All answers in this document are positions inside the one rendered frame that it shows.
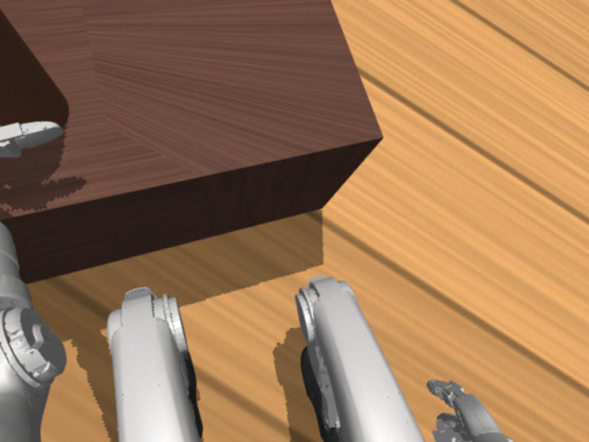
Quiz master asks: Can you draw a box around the right robot foot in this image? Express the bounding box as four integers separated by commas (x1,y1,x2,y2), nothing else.
301,346,343,442

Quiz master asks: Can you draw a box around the left robot foot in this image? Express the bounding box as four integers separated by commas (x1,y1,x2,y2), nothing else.
183,352,202,439

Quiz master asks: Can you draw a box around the left robot hand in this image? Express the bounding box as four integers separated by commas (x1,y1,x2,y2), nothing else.
0,122,64,157

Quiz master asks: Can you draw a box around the right robot hand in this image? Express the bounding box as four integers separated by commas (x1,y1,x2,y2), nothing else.
427,380,502,442

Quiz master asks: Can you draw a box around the left robot arm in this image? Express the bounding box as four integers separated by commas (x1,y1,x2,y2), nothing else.
0,221,66,442

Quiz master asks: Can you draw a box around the can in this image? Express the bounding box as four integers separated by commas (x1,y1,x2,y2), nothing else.
0,9,69,128

